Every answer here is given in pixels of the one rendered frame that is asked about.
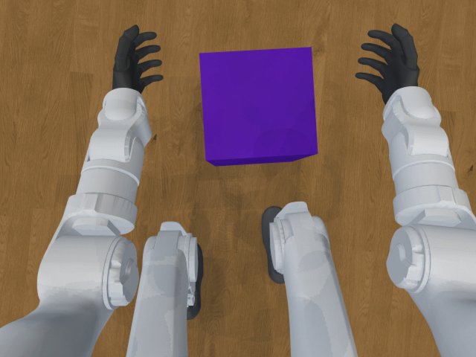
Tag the carton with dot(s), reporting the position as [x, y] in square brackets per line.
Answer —
[258, 106]

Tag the robot right forearm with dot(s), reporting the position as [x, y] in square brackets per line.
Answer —
[421, 164]

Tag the robot left foot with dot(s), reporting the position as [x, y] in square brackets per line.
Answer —
[193, 311]

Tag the robot left forearm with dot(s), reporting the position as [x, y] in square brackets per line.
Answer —
[104, 204]

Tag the robot left thigh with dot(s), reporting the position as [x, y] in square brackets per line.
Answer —
[159, 325]

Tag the robot left upper arm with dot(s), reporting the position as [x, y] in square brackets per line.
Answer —
[83, 279]

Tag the robot right hand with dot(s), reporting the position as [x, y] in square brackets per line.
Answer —
[401, 69]

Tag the robot left hand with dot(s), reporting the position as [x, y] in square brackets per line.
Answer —
[127, 71]

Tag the robot right upper arm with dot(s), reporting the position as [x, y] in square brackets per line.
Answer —
[436, 265]

